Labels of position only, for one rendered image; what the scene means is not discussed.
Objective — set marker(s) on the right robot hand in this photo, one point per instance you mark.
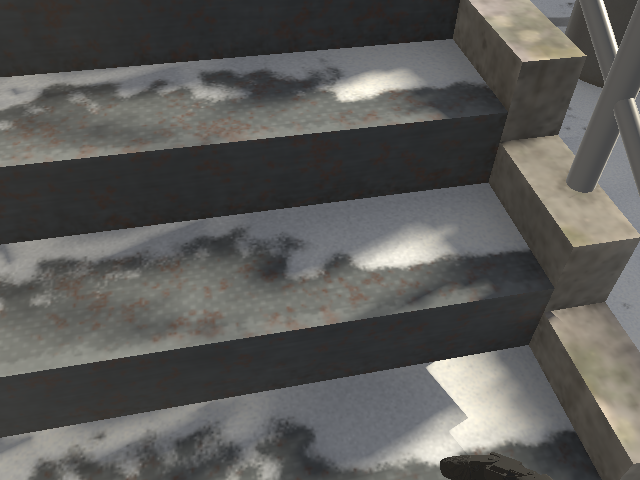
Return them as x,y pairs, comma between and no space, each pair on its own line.
487,467

